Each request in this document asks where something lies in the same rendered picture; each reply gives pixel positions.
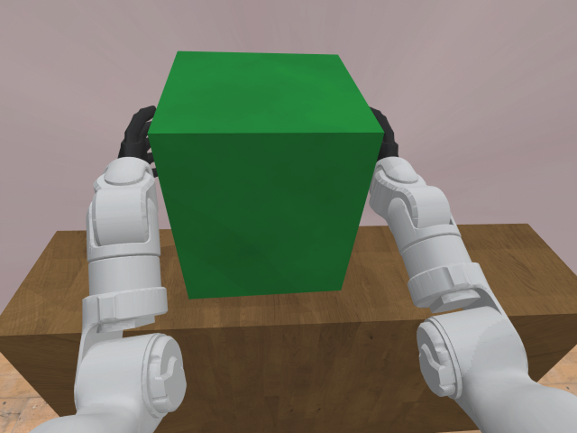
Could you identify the robot right hand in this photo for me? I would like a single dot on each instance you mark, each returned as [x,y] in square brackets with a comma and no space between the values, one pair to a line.
[389,148]

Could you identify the left robot forearm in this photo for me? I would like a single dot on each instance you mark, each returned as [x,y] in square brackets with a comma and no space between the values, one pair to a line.
[123,249]

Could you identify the pedestal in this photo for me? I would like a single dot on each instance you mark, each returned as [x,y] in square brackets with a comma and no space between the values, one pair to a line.
[340,361]

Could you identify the robot right upper arm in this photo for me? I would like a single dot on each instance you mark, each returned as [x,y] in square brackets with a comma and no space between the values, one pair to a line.
[473,356]

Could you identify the robot left hand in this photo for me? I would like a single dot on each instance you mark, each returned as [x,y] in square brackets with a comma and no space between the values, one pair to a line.
[135,144]

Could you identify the right robot forearm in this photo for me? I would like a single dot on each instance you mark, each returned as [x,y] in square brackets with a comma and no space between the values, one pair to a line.
[441,274]

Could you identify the carton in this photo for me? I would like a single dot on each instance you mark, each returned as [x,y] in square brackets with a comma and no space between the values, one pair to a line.
[265,162]

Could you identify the robot left upper arm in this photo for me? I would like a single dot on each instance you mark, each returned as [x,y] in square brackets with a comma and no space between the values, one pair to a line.
[125,385]

